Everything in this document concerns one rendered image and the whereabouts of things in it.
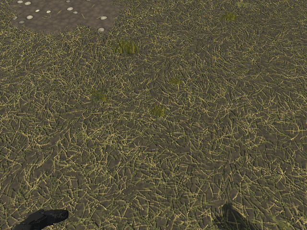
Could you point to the left robot hand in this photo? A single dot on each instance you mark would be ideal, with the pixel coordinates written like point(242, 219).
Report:
point(40, 219)

